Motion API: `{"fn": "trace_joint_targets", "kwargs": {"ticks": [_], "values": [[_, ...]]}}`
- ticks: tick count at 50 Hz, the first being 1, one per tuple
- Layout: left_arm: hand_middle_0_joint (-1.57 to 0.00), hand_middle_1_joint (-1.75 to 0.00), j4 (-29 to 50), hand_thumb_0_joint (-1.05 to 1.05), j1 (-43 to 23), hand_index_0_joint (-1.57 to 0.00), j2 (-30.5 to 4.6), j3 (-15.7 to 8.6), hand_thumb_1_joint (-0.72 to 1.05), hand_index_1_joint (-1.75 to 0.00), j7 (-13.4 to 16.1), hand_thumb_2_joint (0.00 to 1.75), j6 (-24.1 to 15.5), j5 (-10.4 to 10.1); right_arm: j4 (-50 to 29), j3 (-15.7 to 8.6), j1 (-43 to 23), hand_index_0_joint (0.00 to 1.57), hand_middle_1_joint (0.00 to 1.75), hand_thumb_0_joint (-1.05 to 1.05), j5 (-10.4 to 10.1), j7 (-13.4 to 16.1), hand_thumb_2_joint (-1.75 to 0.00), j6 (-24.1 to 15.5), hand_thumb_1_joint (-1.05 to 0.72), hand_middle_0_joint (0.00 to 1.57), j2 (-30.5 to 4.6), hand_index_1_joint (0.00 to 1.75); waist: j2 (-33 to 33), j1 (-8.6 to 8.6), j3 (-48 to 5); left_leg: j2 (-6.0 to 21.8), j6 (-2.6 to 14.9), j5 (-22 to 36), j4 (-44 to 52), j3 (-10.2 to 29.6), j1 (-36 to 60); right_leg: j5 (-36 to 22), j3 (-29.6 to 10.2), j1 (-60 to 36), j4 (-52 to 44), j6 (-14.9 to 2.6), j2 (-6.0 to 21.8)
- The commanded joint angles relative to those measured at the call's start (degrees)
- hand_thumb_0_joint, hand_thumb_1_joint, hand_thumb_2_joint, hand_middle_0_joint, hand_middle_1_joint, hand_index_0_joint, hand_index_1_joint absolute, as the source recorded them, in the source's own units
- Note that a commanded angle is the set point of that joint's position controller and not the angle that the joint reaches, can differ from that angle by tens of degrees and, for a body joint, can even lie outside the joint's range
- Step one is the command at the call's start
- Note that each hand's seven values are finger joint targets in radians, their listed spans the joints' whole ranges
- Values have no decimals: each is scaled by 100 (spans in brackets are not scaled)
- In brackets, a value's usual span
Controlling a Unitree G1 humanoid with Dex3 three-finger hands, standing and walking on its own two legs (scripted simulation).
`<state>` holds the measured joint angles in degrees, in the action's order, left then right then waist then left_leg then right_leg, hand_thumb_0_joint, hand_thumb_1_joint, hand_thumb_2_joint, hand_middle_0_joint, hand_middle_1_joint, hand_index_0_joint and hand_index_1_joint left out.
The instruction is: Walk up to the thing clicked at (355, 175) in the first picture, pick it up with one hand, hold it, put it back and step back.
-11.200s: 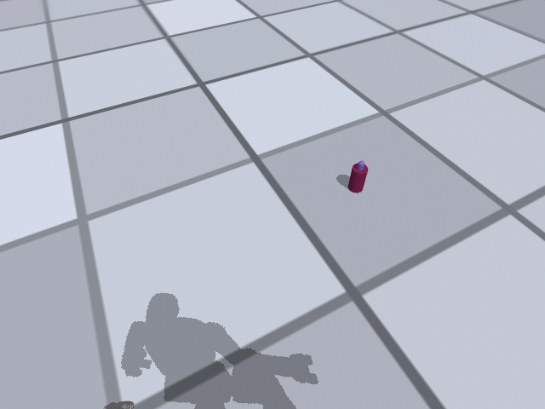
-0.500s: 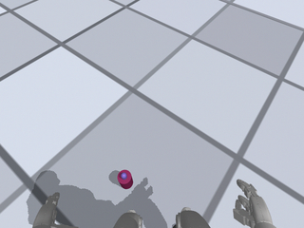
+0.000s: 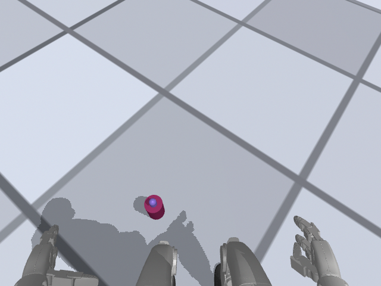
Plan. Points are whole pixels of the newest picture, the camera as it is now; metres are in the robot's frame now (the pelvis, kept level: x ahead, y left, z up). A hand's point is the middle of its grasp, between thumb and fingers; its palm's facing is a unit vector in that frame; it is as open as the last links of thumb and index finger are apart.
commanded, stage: go down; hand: left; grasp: from the side
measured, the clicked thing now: (154, 206) +0.40 +0.17 -0.57
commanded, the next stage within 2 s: approach in 1.78 s
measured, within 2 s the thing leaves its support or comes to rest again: neither
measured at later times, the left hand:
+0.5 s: hand (76, 222) +0.27 +0.32 -0.19, palm faces +0.10 -0.98 -0.18, open 17.5 cm
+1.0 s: hand (78, 209) +0.31 +0.34 -0.24, palm faces +0.06 -0.99 -0.13, open 17.6 cm
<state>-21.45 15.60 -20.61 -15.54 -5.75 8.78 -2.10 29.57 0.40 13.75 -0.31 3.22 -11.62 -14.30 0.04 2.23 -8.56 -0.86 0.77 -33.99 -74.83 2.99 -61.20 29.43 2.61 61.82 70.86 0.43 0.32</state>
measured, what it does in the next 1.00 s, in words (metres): lowers itself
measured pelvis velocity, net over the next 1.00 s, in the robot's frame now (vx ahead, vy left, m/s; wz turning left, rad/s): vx -0.06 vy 0.00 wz -0.04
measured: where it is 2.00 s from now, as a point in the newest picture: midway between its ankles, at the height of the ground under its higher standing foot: outside the picture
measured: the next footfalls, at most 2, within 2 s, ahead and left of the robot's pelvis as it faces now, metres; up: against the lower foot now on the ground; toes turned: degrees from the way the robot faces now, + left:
none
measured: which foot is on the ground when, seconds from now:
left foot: down 0.00-1.00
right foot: down 0.00-1.00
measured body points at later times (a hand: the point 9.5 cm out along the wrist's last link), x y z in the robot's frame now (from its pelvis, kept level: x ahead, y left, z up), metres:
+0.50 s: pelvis -0.04 -0.01 -0.13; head +0.13 +0.02 +0.28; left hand +0.26 +0.37 -0.18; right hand +0.12 -0.28 -0.24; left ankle +0.01 +0.11 -0.62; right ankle +0.04 -0.13 -0.62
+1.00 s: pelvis -0.06 +0.00 -0.21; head +0.13 +0.03 +0.19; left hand +0.31 +0.40 -0.23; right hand +0.08 -0.29 -0.32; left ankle +0.01 +0.11 -0.62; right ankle +0.04 -0.13 -0.62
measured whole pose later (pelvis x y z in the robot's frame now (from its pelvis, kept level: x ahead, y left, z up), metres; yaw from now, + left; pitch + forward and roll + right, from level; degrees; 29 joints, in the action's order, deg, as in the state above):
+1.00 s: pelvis -0.06 +0.00 -0.21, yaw -2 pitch +33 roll -5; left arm -56.1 -25.7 -40.4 -37.9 -35.9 -22.1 -9.3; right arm 38.9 3.7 8.0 0.7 0.9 -11.3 -20.0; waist -0.6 4.3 -8.8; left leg -1.9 0.2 -40.6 -118.2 4.0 -110.6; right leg 34.8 3.8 111.1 112.8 -0.2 1.2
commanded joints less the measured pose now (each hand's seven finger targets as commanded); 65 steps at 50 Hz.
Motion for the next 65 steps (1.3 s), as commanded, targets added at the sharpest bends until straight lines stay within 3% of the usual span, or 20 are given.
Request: {"fn": "trace_joint_targets", "kwargs": {"ticks": [1,6,8,9,11,14,15,16,19,23,27,28,34,39,40,44,50,58,64,65], "values": [[-5,-6,112,0,-1321,-5,-1512,-878,-47,-6,-382,7,-1147,-251,-502,-379,-73,20,30,0,-47,64,-91,-485,-94,20,-973,30,336,136,-1333,31,62,424,414,12,-185,-183,-152,-23,-65,-162,-22],[-7,-13,-69,0,-1765,-8,-2170,-1214,-53,-12,-1098,9,-1840,-373,-378,-453,-100,20,30,0,-4,54,-90,-483,-92,20,-1238,30,785,-146,-2304,-2,-1,662,-126,-12,-441,-325,-329,334,578,-213,35],[-7,-13,-331,0,-1850,-8,-2232,-1363,-54,-12,-1205,10,-1952,-379,-325,-449,-71,20,30,0,-12,37,-90,-410,-91,20,-1307,30,963,-241,-2549,26,-61,844,-151,91,-352,-463,-246,569,833,-252,15],[-8,-14,-646,0,-1838,-8,-2210,-1391,-57,-13,-1243,10,-1976,-387,-335,-426,-77,20,30,0,-34,26,-90,-366,-90,20,-1315,30,744,-184,-2557,7,-40,806,-222,112,-556,-444,-194,605,873,-252,-5],[-8,-14,-805,0,-1792,-8,-2449,-1692,-61,-14,-1285,10,-2063,-446,-307,-354,-140,20,30,0,-68,-12,-89,-311,-88,20,-1326,30,721,-321,-2769,-6,-30,1121,-374,121,-675,-735,-114,631,1123,-281,-27],[-8,-13,-1044,0,-1985,-8,-2532,-1836,-61,-13,-1505,8,-2160,-539,-190,-407,-117,20,30,0,-79,-68,-89,-200,-88,20,-1435,30,727,-323,-2960,-2,-14,1560,-703,168,-715,-944,-65,975,1436,-315,-38],[-8,-13,-1183,0,-2198,-8,-2485,-1807,-61,-13,-1577,9,-2217,-567,-120,-414,-83,20,30,0,-76,-66,-89,-178,-88,20,-1412,30,527,-186,-2984,-29,21,1598,-896,115,-961,-1007,-71,937,1459,-294,-26],[-8,-12,-1204,0,-2347,-7,-2647,-1955,-61,-12,-1646,9,-2318,-623,-92,-396,-120,20,30,0,-83,-75,-89,-177,-87,20,-1429,30,488,-249,-2946,-35,39,1551,-989,87,-1104,-963,-87,974,1516,-298,-35],[-7,-10,-1355,0,-3118,-7,-2752,-2008,-61,-10,-1872,7,-2644,-709,8,-380,-125,20,30,0,-68,-93,-89,-208,-88,20,-1443,30,344,-20,-2858,-36,93,1284,-1331,11,-1596,-824,-144,1209,1675,-274,-38],[-7,-10,-1831,0,-3808,-7,-3007,-2029,-61,-10,-2181,6,-3050,-711,245,-348,-28,20,30,0,-22,-87,-89,-236,-88,20,-1487,30,496,99,-2787,-26,89,668,-1601,-22,-2005,-287,-198,1721,1874,-271,-23],[-7,-9,-1943,0,-4454,-7,-3426,-2097,-60,-9,-2424,5,-3283,-680,347,-305,28,20,30,0,34,-86,-90,-228,-88,20,-1570,30,823,69,-3062,-16,65,30,-1712,-10,-2133,256,-231,2072,2038,-264,-6],[-7,-9,-1910,0,-4504,-7,-3614,-2248,-59,-8,-2460,5,-3321,-700,290,-266,-23,20,30,0,36,-91,-90,-218,-88,20,-1578,30,842,0,-3126,-19,75,-107,-1731,7,-2209,374,-215,2095,2093,-254,-6],[-7,-7,-2164,0,-4528,-6,-4008,-2569,-59,-7,-2574,5,-3289,-761,271,-180,-84,20,30,0,1,-97,-90,-148,-89,20,-1681,30,934,-158,-3267,-29,71,-213,-1851,15,-2473,420,-85,2263,2440,-268,-22],[-6,-7,-2356,0,-4508,-6,-3977,-2640,-58,-7,-2743,5,-3239,-837,353,-141,-29,20,30,0,4,-92,-90,-134,-89,20,-1706,30,896,-99,-3360,-56,69,596,-2281,-48,-2615,-216,16,2368,2778,-311,-18],[-7,-7,-2600,0,-4355,-6,-3826,-2578,-60,-7,-2784,4,-3213,-821,378,-144,-63,20,30,0,9,-107,-90,-138,-90,20,-1727,30,851,-52,-3233,-40,57,672,-2315,7,-2584,-259,61,2548,2865,-321,-24],[-6,-5,-2387,0,-4889,-5,-4020,-2654,-60,-5,-2920,4,-3343,-870,480,-165,33,20,30,0,27,-109,-90,-150,-90,20,-1785,30,1034,26,-3265,-26,37,680,-2496,76,-2559,-251,101,2889,3083,-335,-12],[-6,-5,-2464,0,-5335,-5,-4119,-2655,-57,-5,-3055,4,-3477,-915,591,-135,48,20,30,0,76,-128,-90,-184,-90,20,-1820,30,957,74,-3111,-15,91,-84,-2654,40,-2984,268,106,3151,3210,-294,-8],[-5,-6,-2385,0,-5560,-5,-4482,-2787,-59,-6,-3104,5,-3367,-838,646,-81,131,20,30,0,98,-134,-90,-114,-90,20,-1877,30,1244,24,-3490,-37,47,194,-2822,63,-2874,69,157,3301,3540,-316,30],[-5,-6,-2569,0,-5656,-5,-4381,-2666,-59,-6,-3155,5,-3296,-836,652,-46,89,20,30,0,86,-135,-90,-98,-90,20,-1858,30,1046,145,-3115,-66,91,-48,-2964,43,-3279,292,181,3502,3552,-302,32],[-5,-7,-2572,0,-5665,-4,-4433,-2757,-59,-7,-3147,6,-3305,-861,620,-41,75,20,30,0,94,-143,-90,-101,-90,20,-1878,30,1072,100,-3102,-64,96,-58,-2984,21,-3299,280,180,3467,3574,-298,41]]}}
